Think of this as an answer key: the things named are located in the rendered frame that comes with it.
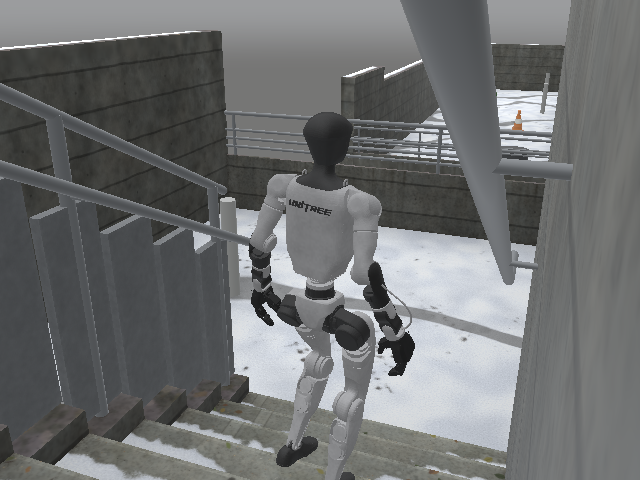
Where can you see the stairs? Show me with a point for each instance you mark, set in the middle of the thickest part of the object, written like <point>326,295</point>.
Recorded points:
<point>240,441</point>

